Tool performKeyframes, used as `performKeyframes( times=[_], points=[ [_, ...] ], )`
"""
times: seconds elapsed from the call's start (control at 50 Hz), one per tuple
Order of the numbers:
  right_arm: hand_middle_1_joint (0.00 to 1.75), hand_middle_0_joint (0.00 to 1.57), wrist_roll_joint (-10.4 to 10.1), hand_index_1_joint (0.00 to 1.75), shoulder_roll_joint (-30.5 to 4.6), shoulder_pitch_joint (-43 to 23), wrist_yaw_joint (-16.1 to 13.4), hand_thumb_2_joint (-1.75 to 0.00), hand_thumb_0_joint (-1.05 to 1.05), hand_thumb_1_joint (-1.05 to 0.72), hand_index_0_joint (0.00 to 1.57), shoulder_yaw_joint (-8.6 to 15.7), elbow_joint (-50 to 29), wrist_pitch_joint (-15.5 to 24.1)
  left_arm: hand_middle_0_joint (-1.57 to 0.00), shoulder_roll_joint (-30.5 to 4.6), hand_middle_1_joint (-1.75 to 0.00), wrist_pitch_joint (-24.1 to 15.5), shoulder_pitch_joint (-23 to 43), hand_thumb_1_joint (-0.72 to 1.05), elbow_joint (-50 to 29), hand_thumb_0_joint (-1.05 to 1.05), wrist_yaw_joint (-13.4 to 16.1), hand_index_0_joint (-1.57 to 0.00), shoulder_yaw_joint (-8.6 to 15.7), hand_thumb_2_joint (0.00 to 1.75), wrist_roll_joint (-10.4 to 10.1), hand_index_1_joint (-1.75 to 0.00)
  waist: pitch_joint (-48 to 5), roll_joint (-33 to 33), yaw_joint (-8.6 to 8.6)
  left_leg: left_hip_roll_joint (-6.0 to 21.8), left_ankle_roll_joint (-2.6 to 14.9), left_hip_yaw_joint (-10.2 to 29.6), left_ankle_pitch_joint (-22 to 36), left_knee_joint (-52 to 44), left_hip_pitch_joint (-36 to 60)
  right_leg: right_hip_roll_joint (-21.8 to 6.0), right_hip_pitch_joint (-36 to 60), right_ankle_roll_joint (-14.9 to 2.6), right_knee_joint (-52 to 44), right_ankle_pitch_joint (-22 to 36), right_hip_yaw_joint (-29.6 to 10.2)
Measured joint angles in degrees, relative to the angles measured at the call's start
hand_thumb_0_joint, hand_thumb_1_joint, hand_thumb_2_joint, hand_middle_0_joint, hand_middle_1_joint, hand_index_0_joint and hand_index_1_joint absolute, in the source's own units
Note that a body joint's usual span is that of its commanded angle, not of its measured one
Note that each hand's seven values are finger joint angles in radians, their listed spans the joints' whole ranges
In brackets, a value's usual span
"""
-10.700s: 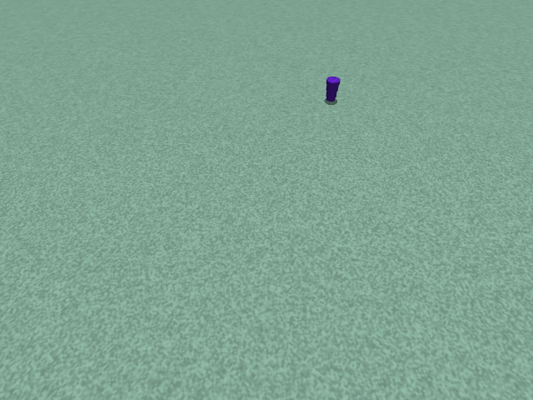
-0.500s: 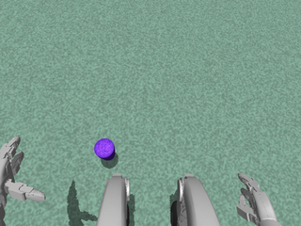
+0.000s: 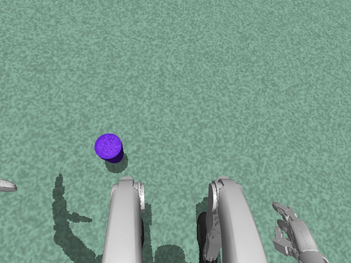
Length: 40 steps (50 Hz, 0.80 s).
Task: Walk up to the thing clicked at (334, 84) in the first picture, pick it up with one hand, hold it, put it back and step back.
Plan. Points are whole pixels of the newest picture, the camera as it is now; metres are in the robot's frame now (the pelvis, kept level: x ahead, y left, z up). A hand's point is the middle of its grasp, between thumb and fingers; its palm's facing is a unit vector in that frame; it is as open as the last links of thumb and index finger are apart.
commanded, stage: go down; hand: left
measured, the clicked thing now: (112, 151) +0.44 +0.23 -0.40
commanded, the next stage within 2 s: approach in 1.12 s
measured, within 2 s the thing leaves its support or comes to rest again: neither
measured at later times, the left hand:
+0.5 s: hand out of the picture +0.35 +0.40 -0.07, palm faces +0.19 -0.97 -0.14, open 17.2 cm
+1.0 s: hand (1, 145) +0.37 +0.41 -0.08, palm faces +0.19 -0.98 -0.11, open 17.4 cm
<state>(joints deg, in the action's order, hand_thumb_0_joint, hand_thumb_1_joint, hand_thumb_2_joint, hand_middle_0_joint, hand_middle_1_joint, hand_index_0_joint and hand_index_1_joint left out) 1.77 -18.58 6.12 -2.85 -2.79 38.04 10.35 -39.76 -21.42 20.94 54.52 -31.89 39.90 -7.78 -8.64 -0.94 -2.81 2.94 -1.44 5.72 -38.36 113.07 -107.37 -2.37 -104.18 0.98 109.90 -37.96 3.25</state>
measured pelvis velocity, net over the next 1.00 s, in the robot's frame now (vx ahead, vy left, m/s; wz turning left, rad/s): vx -0.01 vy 0.00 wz -0.03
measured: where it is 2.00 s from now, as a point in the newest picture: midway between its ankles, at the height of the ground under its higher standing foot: (170, 254)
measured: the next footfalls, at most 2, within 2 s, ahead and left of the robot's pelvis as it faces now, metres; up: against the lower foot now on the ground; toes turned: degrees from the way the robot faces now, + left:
none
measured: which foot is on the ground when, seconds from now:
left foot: down 0.00-1.00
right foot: down 0.00-1.00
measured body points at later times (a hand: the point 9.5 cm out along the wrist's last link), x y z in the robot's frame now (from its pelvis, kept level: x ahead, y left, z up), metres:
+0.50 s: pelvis -0.01 +0.00 -0.07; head +0.18 +0.05 +0.33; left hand +0.34 +0.45 -0.06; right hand +0.15 -0.28 -0.17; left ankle +0.08 +0.13 -0.44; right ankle +0.09 -0.13 -0.44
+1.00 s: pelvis -0.01 +0.00 -0.09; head +0.19 +0.06 +0.31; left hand +0.35 +0.46 -0.08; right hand +0.13 -0.28 -0.20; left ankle +0.08 +0.13 -0.44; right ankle +0.09 -0.13 -0.44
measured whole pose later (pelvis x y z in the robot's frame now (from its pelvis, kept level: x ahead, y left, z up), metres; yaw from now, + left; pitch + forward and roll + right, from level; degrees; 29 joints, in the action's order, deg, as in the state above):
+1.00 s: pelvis -0.01 +0.00 -0.09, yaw -2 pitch +31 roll -7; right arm 2.7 -20.5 6.3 -1.0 -5.0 41.3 9.9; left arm -48.4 -21.8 30.9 59.6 -39.7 46.2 -10.3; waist -5.4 -1.6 -3.9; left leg 2.0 -1.3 7.7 -39.4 129.8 -122.2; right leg -2.1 -118.2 1.6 125.7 -38.9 3.2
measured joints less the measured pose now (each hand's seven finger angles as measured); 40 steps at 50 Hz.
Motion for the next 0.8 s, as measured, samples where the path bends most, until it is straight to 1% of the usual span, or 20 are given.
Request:
performKeyframes(
  times=[0.16,0.38,0.7,0.8],
  points=[
    [0.3,0.2,0.35,0.3,-0.91,-0.2,0.24,-0.9,0.01,-0.9,0.2,-0.42,0.73,-0.18,-0.05,-2.31,-0.1,-0.58,2.54,-0.45,1.4,-0.01,-2.46,-0.04,2.48,0.1,-0.71,-0.09,0.87,-0.29,-0.22,-0.13,-0.13,0.65,-0.33,4.62,-4.19,0.1,-4.07,-0.04,4.47,-0.29,0.12],
    [0.3,0.2,0.83,0.3,-1.56,-0.71,0.71,-0.9,0.01,-0.91,0.2,-1.07,1.14,0.1,-0.04,-5.28,-0.08,-0.5,6.18,-0.47,3.2,-0.01,-4.91,-0.04,4.37,0.09,-1.12,-0.08,2.04,-0.57,-0.52,-0.42,-0.25,1.42,-0.28,9.88,-8.85,0.19,-8.53,-0.01,9.5,-0.22,0.23],
    [0.3,0.2,1.03,0.3,-1.61,-0.03,1.53,-0.9,0.0,-0.92,0.2,-2.0,2.58,-0.04,-0.05,-7.83,-0.08,-0.06,9.07,-0.51,4.84,-0.01,-6.69,-0.03,5.34,0.09,-1.78,-0.08,2.99,-0.68,-0.71,-0.67,-0.1,1.86,-0.37,14.62,-12.99,0.33,-12.47,0.26,13.98,-0.24,0.07],
    [0.3,0.2,1.0,0.3,-1.68,0.31,1.67,-0.9,0.0,-0.92,0.2,-2.13,3.01,-0.23,-0.04,-7.97,-0.08,0.08,9.39,-0.51,4.79,-0.01,-7.14,-0.03,5.53,0.09,-1.81,-0.08,3.11,-0.63,-0.77,-0.77,-0.01,1.88,-0.54,15.44,-13.72,0.31,-13.09,0.35,14.72,-0.44,-0.01]
  ],
)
